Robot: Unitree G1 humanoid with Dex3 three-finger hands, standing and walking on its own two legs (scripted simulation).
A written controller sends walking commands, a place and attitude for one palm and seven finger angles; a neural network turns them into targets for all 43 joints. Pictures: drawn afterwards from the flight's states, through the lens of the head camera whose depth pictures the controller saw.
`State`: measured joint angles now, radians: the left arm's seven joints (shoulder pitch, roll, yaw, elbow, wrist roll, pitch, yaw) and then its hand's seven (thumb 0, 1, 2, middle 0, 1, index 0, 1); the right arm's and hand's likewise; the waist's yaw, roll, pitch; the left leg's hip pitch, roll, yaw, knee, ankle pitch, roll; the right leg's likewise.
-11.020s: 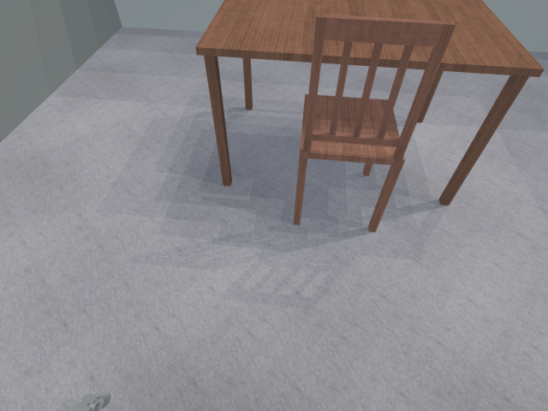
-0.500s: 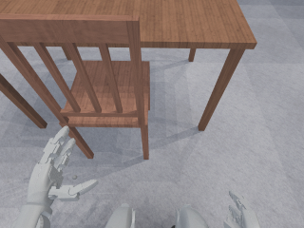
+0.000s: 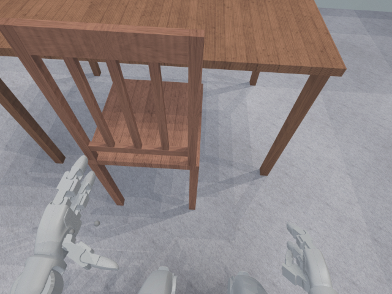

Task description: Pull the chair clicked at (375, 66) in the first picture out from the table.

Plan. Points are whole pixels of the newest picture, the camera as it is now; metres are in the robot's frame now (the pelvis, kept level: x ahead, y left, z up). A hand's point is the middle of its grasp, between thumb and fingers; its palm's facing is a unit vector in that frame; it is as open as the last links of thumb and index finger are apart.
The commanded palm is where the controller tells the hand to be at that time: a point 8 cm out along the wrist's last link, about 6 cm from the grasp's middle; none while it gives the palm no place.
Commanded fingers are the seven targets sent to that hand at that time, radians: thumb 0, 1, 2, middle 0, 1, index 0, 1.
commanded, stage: raise the hand toward the chair's back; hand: left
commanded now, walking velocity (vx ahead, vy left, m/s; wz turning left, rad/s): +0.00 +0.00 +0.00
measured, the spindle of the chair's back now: (127, 111) +0.53 +0.22 +0.00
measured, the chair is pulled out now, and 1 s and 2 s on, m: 0.00 0.00 0.00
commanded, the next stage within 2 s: aim the fingers beside a spindle in 0.70 s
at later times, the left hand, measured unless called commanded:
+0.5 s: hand (97, 211) +0.25 +0.20 +0.05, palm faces +0.00 -1.00 -0.06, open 16.9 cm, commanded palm +0.23 +0.26 +0.05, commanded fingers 0.00 -0.50 0.30 -0.06 -0.08 -0.06 -0.08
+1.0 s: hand (104, 206) +0.26 +0.19 +0.04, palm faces +0.02 -1.00 -0.07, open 16.9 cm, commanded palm +0.25 +0.25 +0.04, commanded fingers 0.00 -0.50 0.30 -0.06 -0.08 -0.06 -0.08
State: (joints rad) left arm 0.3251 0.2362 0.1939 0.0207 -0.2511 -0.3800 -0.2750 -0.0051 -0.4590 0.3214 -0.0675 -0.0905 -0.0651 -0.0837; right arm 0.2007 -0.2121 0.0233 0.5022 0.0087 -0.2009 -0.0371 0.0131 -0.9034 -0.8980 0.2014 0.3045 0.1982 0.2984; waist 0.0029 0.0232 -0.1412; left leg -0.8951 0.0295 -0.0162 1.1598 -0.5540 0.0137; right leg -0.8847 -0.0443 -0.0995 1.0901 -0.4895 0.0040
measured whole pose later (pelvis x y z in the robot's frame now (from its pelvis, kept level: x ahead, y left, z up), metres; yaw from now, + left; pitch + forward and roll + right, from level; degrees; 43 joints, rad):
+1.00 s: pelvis +0.00 -0.01 +0.00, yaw +0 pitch +17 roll -2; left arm 0.20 0.25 0.24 0.17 -0.27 -0.42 -0.30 -0.01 -0.50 0.31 -0.06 -0.08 -0.06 -0.08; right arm 0.21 -0.24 0.01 0.55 0.01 -0.20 -0.05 0.01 -0.90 -0.90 0.20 0.30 0.20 0.30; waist -0.01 0.03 -0.14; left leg -0.90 0.03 -0.02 1.14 -0.54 -0.01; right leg -0.90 -0.04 -0.10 1.09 -0.50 -0.01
